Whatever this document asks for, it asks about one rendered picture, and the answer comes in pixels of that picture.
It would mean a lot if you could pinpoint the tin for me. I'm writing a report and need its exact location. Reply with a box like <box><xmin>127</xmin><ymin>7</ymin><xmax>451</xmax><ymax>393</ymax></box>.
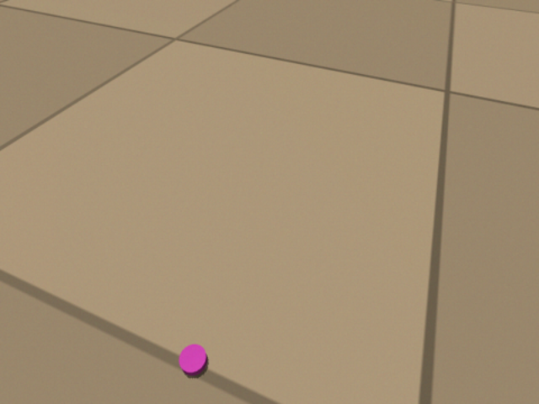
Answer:
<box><xmin>179</xmin><ymin>344</ymin><xmax>207</xmax><ymax>375</ymax></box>

